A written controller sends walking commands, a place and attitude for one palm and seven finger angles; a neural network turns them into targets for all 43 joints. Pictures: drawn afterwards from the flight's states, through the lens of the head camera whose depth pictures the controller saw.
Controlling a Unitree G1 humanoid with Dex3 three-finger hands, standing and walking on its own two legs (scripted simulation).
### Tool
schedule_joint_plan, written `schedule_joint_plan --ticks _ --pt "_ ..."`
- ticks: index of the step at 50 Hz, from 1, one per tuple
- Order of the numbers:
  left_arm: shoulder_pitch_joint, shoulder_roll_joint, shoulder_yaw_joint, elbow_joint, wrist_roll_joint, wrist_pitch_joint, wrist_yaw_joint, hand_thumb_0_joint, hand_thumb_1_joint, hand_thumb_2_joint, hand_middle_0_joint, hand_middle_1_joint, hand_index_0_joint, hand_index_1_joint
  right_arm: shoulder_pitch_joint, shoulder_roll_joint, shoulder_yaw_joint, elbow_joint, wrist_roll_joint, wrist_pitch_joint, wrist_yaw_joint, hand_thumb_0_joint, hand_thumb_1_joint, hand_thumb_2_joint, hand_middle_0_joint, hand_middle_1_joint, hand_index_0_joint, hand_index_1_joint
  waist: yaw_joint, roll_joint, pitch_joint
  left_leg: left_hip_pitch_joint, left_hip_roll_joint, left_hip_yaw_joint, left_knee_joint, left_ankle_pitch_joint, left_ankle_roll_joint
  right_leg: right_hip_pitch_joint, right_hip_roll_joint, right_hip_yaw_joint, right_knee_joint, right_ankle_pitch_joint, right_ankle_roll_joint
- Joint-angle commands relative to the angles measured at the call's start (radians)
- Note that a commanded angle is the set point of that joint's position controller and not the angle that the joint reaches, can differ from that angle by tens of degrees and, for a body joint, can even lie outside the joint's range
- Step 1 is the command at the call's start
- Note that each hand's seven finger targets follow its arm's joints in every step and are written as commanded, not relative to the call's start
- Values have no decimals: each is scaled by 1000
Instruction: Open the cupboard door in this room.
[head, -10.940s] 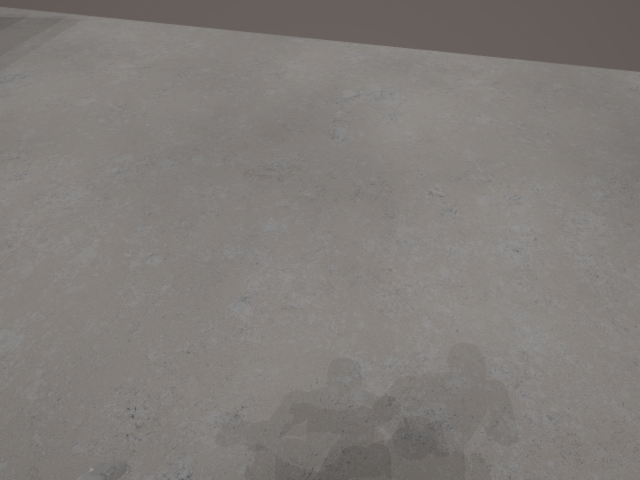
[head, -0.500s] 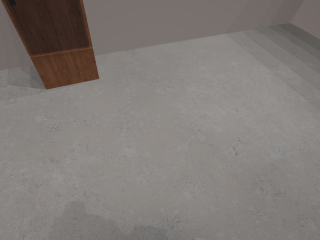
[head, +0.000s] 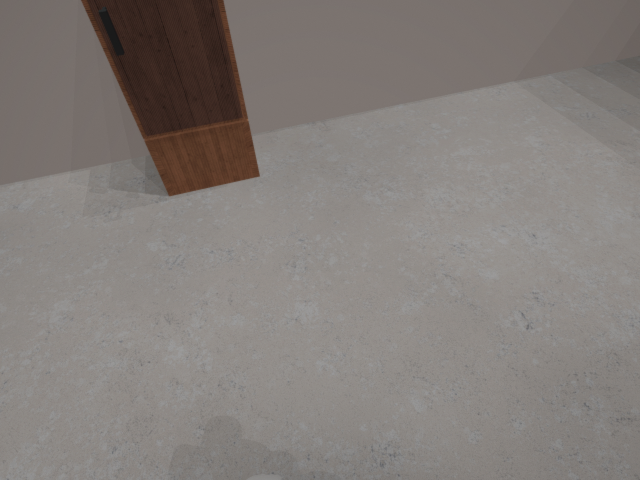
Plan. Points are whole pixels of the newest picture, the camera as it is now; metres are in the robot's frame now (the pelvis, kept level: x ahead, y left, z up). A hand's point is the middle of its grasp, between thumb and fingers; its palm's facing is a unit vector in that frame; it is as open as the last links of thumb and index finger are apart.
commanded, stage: turn or walk to find it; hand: left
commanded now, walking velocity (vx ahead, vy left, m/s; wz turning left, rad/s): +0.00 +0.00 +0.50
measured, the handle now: (112, 30) +1.44 +0.79 +0.01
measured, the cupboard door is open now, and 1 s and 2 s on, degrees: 0 0 0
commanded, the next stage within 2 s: stand and wait in 0.58 s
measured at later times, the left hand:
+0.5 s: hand out of the picture -0.03 +0.26 -0.17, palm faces +0.26 -0.94 -0.24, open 7.4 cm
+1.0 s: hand out of the picture -0.09 +0.14 -0.15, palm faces +0.47 -0.86 -0.18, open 7.4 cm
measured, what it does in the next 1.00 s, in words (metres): steps on the spot, turning left: left foot, then right foot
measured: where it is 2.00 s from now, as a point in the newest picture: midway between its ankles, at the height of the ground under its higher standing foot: (272, 427)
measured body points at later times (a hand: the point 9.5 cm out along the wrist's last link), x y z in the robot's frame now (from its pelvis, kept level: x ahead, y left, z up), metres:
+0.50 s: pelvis -0.04 +0.04 +0.00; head -0.02 +0.06 +0.45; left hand -0.04 +0.31 -0.15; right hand +0.08 -0.19 -0.14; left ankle -0.06 +0.14 -0.74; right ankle -0.02 -0.10 -0.68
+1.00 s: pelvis +0.05 +0.04 +0.01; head +0.08 +0.03 +0.45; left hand -0.11 +0.19 -0.14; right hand +0.19 -0.17 -0.16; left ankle +0.05 +0.21 -0.67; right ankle +0.01 -0.09 -0.74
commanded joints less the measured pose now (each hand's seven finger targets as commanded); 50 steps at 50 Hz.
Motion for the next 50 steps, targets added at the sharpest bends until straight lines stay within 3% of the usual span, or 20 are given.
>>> schedule_joint_plan --ticks 1,6,10,11,13,14,15,17,19,22,27,31,32,33,34,35,36,38,40,50 --pt "-1 209 61 -71 10 -28 19 0 900 900 -200 -300 -200 -300 -8 -62 -14 -58 -3 -16 1 0 -900 -900 200 300 200 300 24 -196 21 -46 38 26 52 -12 -22 -18 -260 171 -252 64 -99" --pt "67 251 80 -46 16 -22 19 0 900 900 -200 -300 -200 -300 -59 -43 -2 -81 5 -28 0 0 -900 -900 200 300 200 300 65 -220 -43 -7 39 72 -167 -90 -23 97 -302 157 -179 234 -129" --pt "48 257 81 -44 6 -12 16 0 900 900 -200 -300 -200 -300 22 -49 3 -61 7 -42 -5 0 -900 -900 200 300 200 300 19 -202 -100 175 23 117 -467 84 -12 59 -281 74 -49 297 -60" --pt "37 239 77 -50 -2 -6 14 0 900 900 -200 -300 -200 -300 60 -75 -2 -54 5 -50 -3 0 -900 -900 200 300 200 300 -7 -134 -120 280 49 81 -582 190 3 -22 -249 26 34 213 -8" --pt "-26 146 53 -117 -4 7 1 0 900 900 -200 -300 -200 -300 91 -229 -34 -73 -7 -53 -7 0 -900 -900 200 300 200 300 -39 253 -56 317 394 -337 -725 420 164 -341 -61 -46 388 -318 99" --pt "-90 162 55 -116 4 25 10 0 900 900 -200 -300 -200 -300 101 -217 -36 -57 -9 -54 -16 0 -900 -900 200 300 200 300 -65 247 -41 219 386 -347 -755 352 181 -323 -69 51 491 -318 93" --pt "-118 170 60 -112 0 28 6 0 900 900 -200 -300 -200 -300 57 -198 -27 -64 -10 -51 -23 0 -900 -900 200 300 200 300 -44 212 16 161 346 -318 -755 294 188 -336 -68 79 551 -262 91" --pt "-50 165 62 -79 1 21 -5 0 900 900 -200 -300 -200 -300 -43 -168 -12 -89 -11 -58 -26 0 -900 -900 200 300 200 300 9 143 10 180 267 -212 -714 349 172 -322 -58 81 567 -168 95" --pt "-39 163 59 -70 -2 15 -7 0 900 900 -200 -300 -200 -300 -32 -168 -13 -93 -8 -64 -27 0 -900 -900 200 300 200 300 3 105 -31 232 243 -188 -688 452 173 -305 -44 80 537 -154 104" --pt "-62 152 49 -85 1 3 -15 0 900 900 -200 -300 -200 -300 38 -173 -19 -81 -11 -68 -24 0 -900 -900 200 300 200 300 -33 100 -90 354 247 -241 -691 303 192 -324 -20 69 438 -181 111" --pt "-103 147 48 -120 5 -18 -35 0 900 900 -200 -300 -200 -300 47 -186 -26 -88 -17 -74 -16 0 -900 -900 200 300 200 300 -39 134 -10 245 242 -340 -752 -26 200 -262 -6 53 259 -200 98" --pt "76 130 45 -64 6 -31 -37 0 900 900 -200 -300 -200 -300 -12 -167 -20 -98 -13 -71 -18 0 -900 -900 200 300 200 300 48 95 -26 67 162 -276 -641 -50 153 61 47 -3 -29 -74 86" --pt "150 154 49 -39 9 -41 -29 0 900 900 -200 -300 -200 -300 -12 -130 -15 -98 -7 -72 -19 0 -900 -900 200 300 200 300 77 2 -33 -44 99 -218 -510 -50 113 214 4 40 -140 -40 76" --pt "206 237 63 -23 21 -54 -12 0 900 900 -200 -300 -200 -300 15 -51 5 -111 5 -77 -16 0 -900 -900 200 300 200 300 92 -262 -59 -246 -18 -54 -244 -87 48 375 -240 329 -273 -195 3" --pt "225 282 67 -35 10 -47 -2 0 900 900 -200 -300 -200 -300 -57 -70 2 -152 -7 -76 -12 0 -900 -900 200 300 200 300 117 -302 19 -331 -21 -17 -76 -180 25 262 -417 546 -355 -221 -85" --pt "205 272 69 -34 5 -59 2 0 900 900 -200 -300 -200 -300 -70 -103 -7 -147 -15 -71 -4 0 -900 -900 200 300 200 300 97 -257 41 -324 22 -59 38 -110 29 173 -418 573 -389 -312 -116" --pt "159 247 64 -34 5 -68 2 0 900 900 -200 -300 -200 -300 -65 -102 -12 -132 -17 -67 4 0 -900 -900 200 300 200 300 71 -225 88 -325 49 -62 107 -38 30 108 -391 537 -413 -387 -108" --pt "95 170 42 -31 4 -79 0 0 900 900 -200 -300 -200 -300 -12 -80 -13 -84 -20 -62 19 0 -900 -900 200 300 200 300 16 -132 111 -277 76 -33 142 103 19 63 -301 324 -391 -264 -62" --pt "121 135 32 -13 3 -92 -1 0 900 900 -200 -300 -200 -300 21 -47 -8 -58 -20 -58 23 0 -900 -900 200 300 200 300 9 -169 101 -259 79 0 140 188 0 81 -244 176 -378 -76 -35" --pt "347 115 18 139 14 -108 10 0 900 900 -200 -300 -200 -300 -193 21 24 -82 -8 -82 35 0 -900 -900 200 300 200 300 79 -176 98 -254 102 131 -190 211 8 242 -255 50 -302 348 -73"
